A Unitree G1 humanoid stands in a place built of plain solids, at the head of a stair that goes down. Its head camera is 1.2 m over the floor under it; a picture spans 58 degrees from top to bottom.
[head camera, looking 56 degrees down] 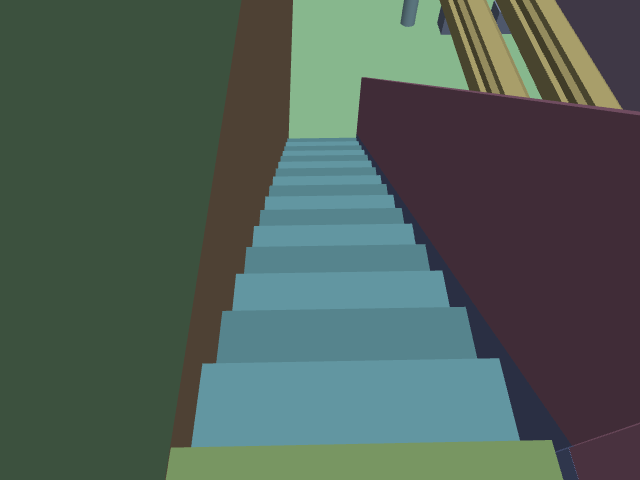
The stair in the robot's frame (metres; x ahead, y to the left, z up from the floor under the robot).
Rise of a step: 0.19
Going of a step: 0.28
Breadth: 0.97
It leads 1 degrees to the left of straight ahead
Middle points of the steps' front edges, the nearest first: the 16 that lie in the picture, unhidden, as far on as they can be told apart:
0.19 -0.11 0.00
0.46 -0.10 -0.19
0.74 -0.10 -0.38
1.01 -0.09 -0.57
1.29 -0.09 -0.76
1.56 -0.08 -0.95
1.84 -0.08 -1.14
2.11 -0.07 -1.33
2.39 -0.07 -1.52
2.66 -0.06 -1.71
2.94 -0.06 -1.90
3.21 -0.05 -2.09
3.49 -0.05 -2.28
3.76 -0.04 -2.47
4.04 -0.04 -2.66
4.31 -0.03 -2.85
